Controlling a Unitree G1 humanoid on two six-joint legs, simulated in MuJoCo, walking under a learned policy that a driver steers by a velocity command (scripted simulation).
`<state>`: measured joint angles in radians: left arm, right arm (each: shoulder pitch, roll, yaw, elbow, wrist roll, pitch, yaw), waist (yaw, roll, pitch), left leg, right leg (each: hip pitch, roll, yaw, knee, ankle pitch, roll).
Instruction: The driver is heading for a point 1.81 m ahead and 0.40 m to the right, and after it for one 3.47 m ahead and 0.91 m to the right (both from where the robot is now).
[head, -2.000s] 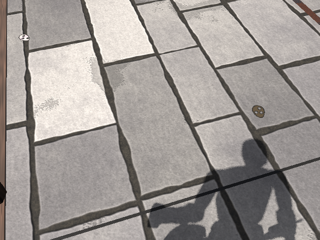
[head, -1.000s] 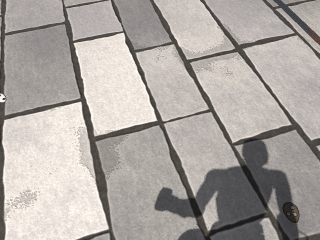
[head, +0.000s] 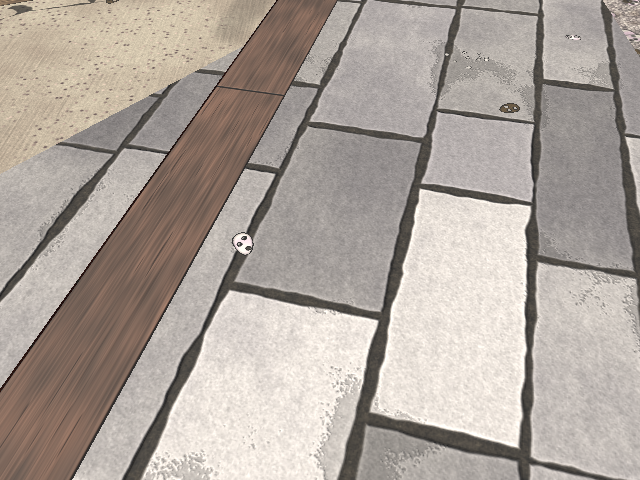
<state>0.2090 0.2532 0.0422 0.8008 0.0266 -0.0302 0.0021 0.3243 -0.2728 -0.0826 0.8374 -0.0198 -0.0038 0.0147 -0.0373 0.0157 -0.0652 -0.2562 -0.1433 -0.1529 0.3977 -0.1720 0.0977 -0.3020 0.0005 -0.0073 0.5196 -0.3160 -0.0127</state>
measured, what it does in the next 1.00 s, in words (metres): walks ahead: right foot, then left foot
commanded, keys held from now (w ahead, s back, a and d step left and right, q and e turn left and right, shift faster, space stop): w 1.00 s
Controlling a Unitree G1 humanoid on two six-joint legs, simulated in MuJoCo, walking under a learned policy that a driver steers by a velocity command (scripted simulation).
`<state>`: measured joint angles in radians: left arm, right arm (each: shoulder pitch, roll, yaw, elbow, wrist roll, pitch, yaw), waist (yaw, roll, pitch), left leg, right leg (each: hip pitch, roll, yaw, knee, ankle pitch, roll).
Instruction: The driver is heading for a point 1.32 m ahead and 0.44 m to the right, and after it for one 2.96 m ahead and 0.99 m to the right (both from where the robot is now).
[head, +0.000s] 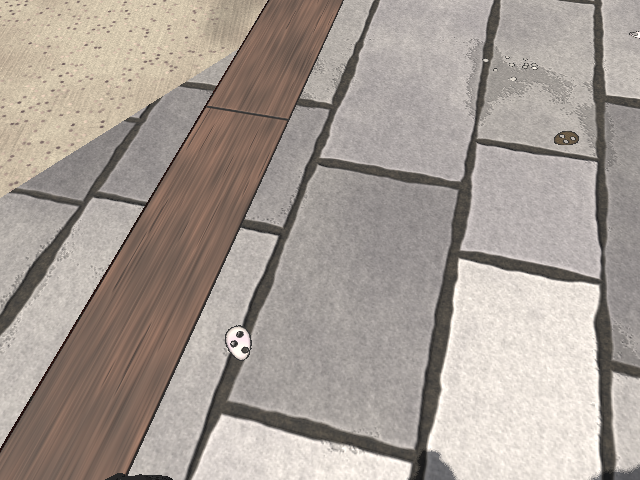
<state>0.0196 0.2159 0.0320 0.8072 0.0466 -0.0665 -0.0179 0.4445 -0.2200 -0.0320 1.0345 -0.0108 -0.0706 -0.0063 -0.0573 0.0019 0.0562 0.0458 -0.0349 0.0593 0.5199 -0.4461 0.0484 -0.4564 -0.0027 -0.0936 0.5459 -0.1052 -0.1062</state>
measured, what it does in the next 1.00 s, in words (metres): walks ahead, turning right: left foot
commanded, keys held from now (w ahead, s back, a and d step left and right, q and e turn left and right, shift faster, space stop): w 0.38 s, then w+e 0.62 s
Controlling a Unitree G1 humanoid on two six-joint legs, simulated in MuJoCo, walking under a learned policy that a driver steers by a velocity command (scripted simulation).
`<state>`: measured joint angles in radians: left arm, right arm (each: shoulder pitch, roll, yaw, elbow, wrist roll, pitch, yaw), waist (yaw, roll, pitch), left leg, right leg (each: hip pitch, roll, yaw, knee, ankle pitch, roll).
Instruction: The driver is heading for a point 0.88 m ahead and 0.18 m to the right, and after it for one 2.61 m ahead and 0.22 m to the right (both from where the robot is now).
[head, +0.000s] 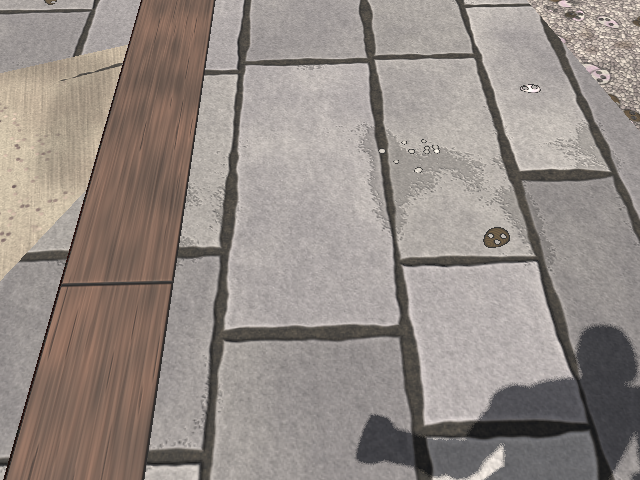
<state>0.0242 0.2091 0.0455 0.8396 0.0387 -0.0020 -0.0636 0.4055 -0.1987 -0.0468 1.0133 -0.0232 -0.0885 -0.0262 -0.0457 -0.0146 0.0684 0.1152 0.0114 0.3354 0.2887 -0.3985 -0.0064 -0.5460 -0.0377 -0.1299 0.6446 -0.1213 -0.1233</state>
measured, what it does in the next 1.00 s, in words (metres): walks ahead, turning right: right foot, then left foot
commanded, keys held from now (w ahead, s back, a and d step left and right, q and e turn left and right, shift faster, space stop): w+e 0.46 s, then w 0.54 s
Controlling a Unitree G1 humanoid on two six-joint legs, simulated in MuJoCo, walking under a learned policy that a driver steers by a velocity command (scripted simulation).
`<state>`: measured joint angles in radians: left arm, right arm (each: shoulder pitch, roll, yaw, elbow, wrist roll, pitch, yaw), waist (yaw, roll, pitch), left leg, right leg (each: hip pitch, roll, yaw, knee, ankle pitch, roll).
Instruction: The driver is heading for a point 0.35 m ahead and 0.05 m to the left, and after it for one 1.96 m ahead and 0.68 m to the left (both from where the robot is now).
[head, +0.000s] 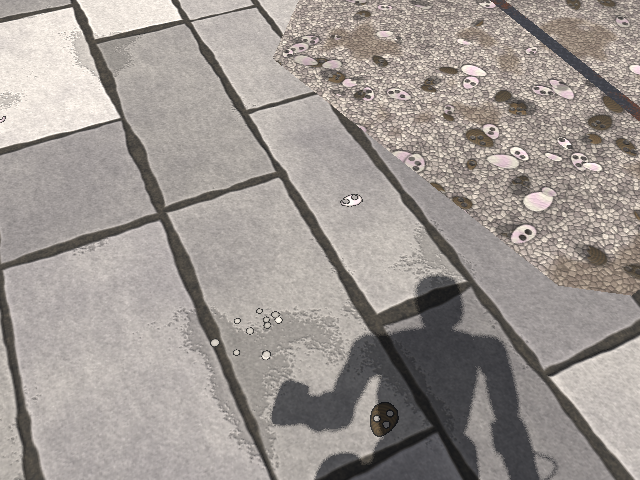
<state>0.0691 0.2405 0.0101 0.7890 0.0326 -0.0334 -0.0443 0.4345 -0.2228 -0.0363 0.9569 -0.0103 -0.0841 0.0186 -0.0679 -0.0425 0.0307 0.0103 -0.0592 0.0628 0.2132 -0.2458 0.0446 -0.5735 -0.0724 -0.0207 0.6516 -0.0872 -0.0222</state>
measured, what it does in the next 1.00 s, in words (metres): walks ahead, turning left: right foot, then left foot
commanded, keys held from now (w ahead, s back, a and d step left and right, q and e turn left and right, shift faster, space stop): w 0.20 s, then w+q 0.80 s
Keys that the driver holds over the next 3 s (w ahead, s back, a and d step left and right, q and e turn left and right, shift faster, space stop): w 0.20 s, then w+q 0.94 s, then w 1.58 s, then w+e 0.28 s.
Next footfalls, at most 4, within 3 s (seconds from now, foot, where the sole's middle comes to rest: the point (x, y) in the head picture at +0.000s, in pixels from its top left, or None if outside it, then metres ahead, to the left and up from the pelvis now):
0.10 right None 0.21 -0.11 -0.78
0.66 left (274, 477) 0.49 0.08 -0.78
1.16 right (290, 326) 0.84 0.04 -0.78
1.66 left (159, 307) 0.91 0.35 -0.78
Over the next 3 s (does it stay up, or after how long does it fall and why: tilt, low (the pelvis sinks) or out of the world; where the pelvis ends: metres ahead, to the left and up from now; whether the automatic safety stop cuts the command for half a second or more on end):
stays up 1.41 0.64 0.00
